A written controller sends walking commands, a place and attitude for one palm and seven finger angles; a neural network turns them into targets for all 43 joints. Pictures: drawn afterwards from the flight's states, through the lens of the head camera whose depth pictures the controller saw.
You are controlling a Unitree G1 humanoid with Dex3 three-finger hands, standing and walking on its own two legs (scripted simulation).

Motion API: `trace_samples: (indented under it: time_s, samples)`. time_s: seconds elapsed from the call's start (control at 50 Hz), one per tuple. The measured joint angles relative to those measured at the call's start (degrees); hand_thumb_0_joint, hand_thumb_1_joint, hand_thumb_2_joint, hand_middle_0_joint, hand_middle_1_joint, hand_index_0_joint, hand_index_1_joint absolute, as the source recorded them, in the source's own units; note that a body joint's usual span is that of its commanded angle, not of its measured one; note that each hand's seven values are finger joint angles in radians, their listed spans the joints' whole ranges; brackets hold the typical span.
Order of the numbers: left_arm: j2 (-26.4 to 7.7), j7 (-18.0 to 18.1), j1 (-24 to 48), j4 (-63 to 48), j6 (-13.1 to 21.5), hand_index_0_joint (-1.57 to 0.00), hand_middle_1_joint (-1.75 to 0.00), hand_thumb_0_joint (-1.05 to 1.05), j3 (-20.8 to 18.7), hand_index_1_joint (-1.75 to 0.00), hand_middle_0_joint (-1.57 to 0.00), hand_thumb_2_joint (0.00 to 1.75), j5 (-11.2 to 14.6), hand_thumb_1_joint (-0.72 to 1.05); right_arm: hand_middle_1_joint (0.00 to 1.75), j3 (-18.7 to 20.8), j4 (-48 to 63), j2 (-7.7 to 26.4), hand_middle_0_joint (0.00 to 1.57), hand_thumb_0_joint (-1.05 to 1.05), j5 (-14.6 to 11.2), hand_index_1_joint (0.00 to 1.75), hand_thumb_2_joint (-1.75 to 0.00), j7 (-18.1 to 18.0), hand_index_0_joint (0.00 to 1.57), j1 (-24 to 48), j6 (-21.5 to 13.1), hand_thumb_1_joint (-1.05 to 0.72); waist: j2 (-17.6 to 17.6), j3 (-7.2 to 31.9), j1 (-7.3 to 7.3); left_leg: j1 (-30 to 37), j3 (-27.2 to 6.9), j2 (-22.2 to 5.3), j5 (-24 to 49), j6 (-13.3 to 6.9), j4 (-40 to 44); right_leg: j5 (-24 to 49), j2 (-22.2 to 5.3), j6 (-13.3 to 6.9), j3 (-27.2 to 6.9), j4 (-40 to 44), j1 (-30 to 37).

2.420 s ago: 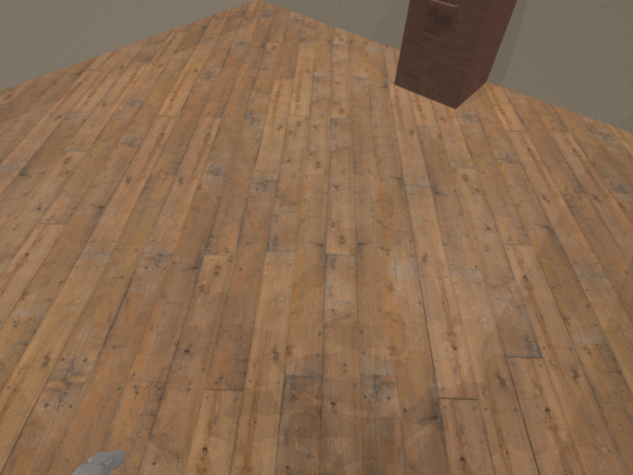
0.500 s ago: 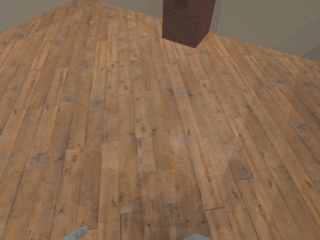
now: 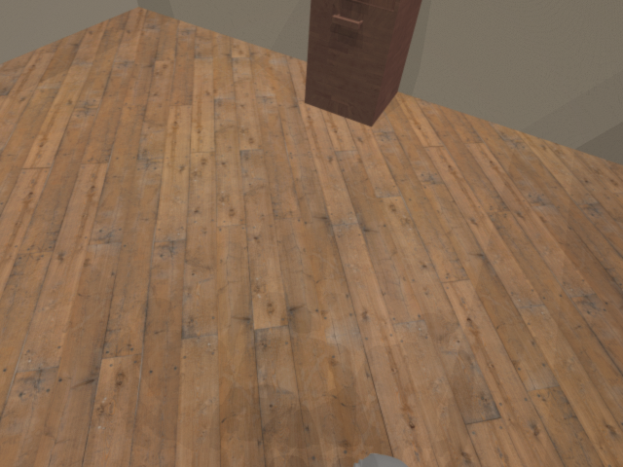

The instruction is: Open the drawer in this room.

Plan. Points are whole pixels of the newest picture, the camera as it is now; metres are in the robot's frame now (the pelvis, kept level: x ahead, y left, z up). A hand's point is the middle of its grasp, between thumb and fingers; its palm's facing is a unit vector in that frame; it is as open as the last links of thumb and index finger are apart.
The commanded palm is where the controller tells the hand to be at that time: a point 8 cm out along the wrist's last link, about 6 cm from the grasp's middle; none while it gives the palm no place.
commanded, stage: turn or walk to find it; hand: left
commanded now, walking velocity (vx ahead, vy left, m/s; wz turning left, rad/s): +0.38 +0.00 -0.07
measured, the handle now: out of the picture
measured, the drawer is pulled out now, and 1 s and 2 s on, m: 0.00 0.00 0.00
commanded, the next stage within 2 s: stand and wait in 1.90 s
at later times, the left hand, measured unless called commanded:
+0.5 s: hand (221, 457) +0.16 +0.13 -0.17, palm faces +0.08 -0.98 -0.17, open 7.3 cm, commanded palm none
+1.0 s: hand (216, 311) +0.39 +0.19 -0.17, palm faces +0.07 -0.97 -0.21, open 7.4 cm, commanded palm none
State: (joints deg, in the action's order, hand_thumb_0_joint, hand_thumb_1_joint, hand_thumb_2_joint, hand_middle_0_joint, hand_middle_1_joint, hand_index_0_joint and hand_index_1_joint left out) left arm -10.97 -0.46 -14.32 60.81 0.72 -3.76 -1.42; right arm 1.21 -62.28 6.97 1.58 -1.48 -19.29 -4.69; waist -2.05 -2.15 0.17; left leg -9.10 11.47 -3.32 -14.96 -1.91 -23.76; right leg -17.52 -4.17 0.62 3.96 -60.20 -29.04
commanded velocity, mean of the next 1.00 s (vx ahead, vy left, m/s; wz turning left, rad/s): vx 0.30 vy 0.00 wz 0.02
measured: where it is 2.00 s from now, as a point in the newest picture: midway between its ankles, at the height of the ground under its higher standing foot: (306, 313)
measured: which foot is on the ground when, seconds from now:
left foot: down 0.00-0.20, up 0.22-0.64, down 0.66-1.00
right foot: up 0.00-0.18, down 0.20-0.66, up 0.68-1.00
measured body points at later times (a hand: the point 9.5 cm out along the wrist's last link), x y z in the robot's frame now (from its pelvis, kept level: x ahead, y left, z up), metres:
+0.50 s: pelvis +0.18 -0.03 +0.00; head +0.19 -0.04 +0.45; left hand +0.16 +0.19 -0.16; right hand +0.23 -0.28 -0.15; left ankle +0.25 +0.12 -0.70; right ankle +0.15 -0.12 -0.74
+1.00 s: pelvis +0.34 +0.00 -0.01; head +0.35 -0.01 +0.44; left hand +0.39 +0.24 -0.15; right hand +0.35 -0.23 -0.17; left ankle +0.34 +0.11 -0.74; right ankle +0.39 -0.12 -0.72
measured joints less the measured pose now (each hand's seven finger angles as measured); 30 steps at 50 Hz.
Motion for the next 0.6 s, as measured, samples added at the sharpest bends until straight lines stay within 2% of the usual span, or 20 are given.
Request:
trace_samples:
  time_s: [0.1,0.18,0.2,0.24,0.28,0.3,0.34,0.38,0.46,0.54,0.6]
  samples:
    - [0.89,0.37,2.76,-0.38,-0.37,-0.19,-0.30,0.01,0.42,-0.29,-0.20,0.90,0.06,0.91,0.30,0.01,-2.74,-1.31,0.20,0.01,0.02,0.30,-0.90,0.29,0.20,-2.95,1.08,-0.92,0.99,-1.48,1.36,4.51,0.39,0.12,-2.34,1.30,1.73,2.10,-0.03,-0.13,1.90,15.02,1.25]
    - [1.56,-0.14,4.05,-0.47,0.11,-0.19,-0.30,0.01,0.54,-0.29,-0.20,0.90,-0.12,0.92,0.30,0.50,-4.47,-1.56,0.20,0.01,0.06,0.30,-0.90,0.50,0.20,-5.35,1.90,-0.91,2.18,-1.77,2.43,6.54,0.70,-0.61,-7.81,3.04,-2.84,3.96,1.00,-1.28,4.00,25.34,6.33]
    - [1.62,-0.25,4.12,-0.69,0.78,-0.19,-0.30,0.01,0.59,-0.29,-0.20,0.90,-0.23,0.91,0.30,0.55,-4.88,-1.62,0.20,0.01,-0.13,0.30,-0.90,0.67,0.20,-6.13,2.05,-0.91,2.43,-1.61,2.30,5.87,0.44,-1.08,-10.03,3.31,-6.43,5.46,1.23,-2.22,4.31,27.53,7.97]
    - [2.30,-0.02,4.44,-0.94,2.28,-0.19,-0.30,0.01,0.58,-0.29,-0.20,0.90,-0.07,0.91,0.30,0.52,-5.78,-1.29,0.20,0.01,-0.55,0.30,-0.90,1.07,0.20,-5.56,3.00,-0.91,3.91,-2.08,1.84,0.67,-2.58,-2.45,-13.24,2.51,-20.99,4.14,2.10,-3.91,5.37,24.29,8.15]
    - [2.58,0.63,3.68,-1.21,3.02,-0.20,-0.30,0.00,0.33,-0.29,-0.20,0.90,0.43,0.92,0.30,0.84,-5.92,-0.95,0.20,0.01,-0.48,0.30,-0.90,1.45,0.20,-3.99,3.95,-0.91,4.24,-1.69,1.26,-6.18,-5.76,-2.25,-12.04,1.81,-35.27,2.17,2.67,-4.51,6.02,24.68,9.97]
    - [2.47,1.04,3.10,-1.19,3.11,-0.20,-0.30,0.00,0.16,-0.29,-0.20,0.90,0.50,0.93,0.30,1.08,-5.61,-0.69,0.20,0.01,-0.34,0.30,-0.90,1.57,0.20,-2.99,4.12,-0.91,4.25,-1.31,1.02,-9.25,-6.41,-2.45,-9.91,1.70,-39.44,2.07,2.97,-4.46,6.22,26.15,11.26]
    - [2.28,1.48,1.54,-0.71,3.13,-0.20,-0.30,0.00,0.21,-0.29,-0.20,0.90,0.35,0.94,0.30,1.51,-4.32,0.01,0.20,0.01,-0.01,0.30,-0.90,1.69,0.20,-0.77,4.13,-0.91,4.15,-0.41,0.83,-14.16,-6.69,-3.38,-5.92,2.04,-42.09,2.93,3.49,-4.21,6.42,29.87,13.91]
    - [2.32,1.55,-0.35,0.20,3.20,-0.20,-0.30,0.00,0.50,-0.29,-0.20,0.90,0.18,0.93,0.30,1.83,-2.59,0.79,0.20,0.01,0.16,0.30,-0.90,1.79,0.20,1.52,3.90,-0.91,3.86,0.51,0.80,-17.50,-6.48,-4.29,-3.49,2.70,-40.01,3.56,3.78,-4.24,6.32,33.30,16.32]
    - [3.10,1.11,-3.86,2.32,3.30,-0.20,-0.30,0.00,1.16,-0.29,-0.20,0.90,0.04,0.92,0.30,2.54,0.03,3.10,0.20,0.02,0.28,0.30,-0.90,1.84,0.20,5.47,3.76,-0.93,3.48,1.53,0.24,-20.40,-6.08,-5.32,-0.07,3.78,-30.55,3.64,3.87,-3.58,6.17,37.98,20.70]
    - [3.57,0.70,-6.82,3.99,3.32,-0.20,-0.30,0.00,1.47,-0.29,-0.20,0.90,-0.03,0.91,0.30,2.61,1.74,4.69,0.19,0.02,0.06,0.29,-0.90,2.62,0.20,8.82,3.46,-0.93,2.68,1.13,-1.33,-19.62,-5.39,-5.33,1.88,3.83,-20.36,1.76,3.65,-2.30,6.01,39.38,24.39]
    - [3.45,0.73,-8.39,5.15,2.94,-0.20,-0.30,0.01,1.51,-0.29,-0.20,0.90,-0.06,0.91,0.30,2.18,2.81,4.89,0.19,0.01,-0.18,0.29,-0.90,2.74,0.20,10.87,3.10,-0.93,1.89,0.16,-2.10,-17.30,-4.64,-4.25,2.34,3.16,-14.47,-0.89,3.04,-0.93,6.49,38.60,27.01]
